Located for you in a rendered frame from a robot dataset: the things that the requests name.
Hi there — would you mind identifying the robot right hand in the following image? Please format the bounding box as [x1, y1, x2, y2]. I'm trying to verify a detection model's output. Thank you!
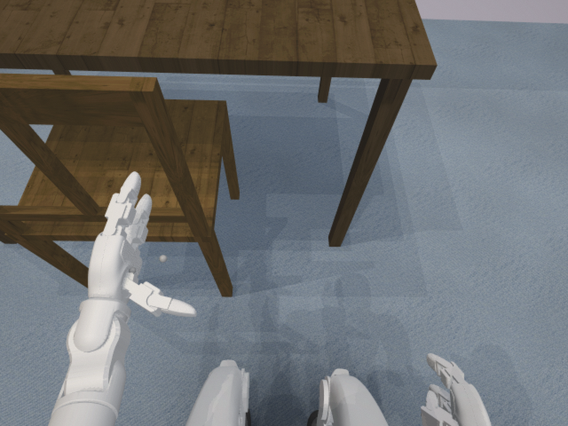
[421, 353, 492, 426]

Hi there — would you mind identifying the robot left hand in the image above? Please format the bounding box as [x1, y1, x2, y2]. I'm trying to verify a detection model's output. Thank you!
[88, 171, 197, 317]

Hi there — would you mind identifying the robot thigh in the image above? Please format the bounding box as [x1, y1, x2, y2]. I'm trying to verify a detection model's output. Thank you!
[185, 367, 249, 426]
[319, 375, 389, 426]

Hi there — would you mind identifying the robot right thigh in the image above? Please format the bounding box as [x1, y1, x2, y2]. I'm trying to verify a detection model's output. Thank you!
[319, 375, 389, 426]

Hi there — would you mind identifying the table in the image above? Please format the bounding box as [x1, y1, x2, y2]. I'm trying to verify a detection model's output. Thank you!
[0, 0, 437, 247]

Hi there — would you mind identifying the left robot forearm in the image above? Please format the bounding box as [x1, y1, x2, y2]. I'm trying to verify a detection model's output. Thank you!
[48, 297, 131, 426]

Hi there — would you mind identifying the chair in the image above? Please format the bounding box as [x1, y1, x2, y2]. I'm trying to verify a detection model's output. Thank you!
[0, 74, 240, 297]

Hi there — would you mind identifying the robot left thigh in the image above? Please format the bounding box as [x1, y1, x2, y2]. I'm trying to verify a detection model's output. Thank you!
[185, 367, 249, 426]

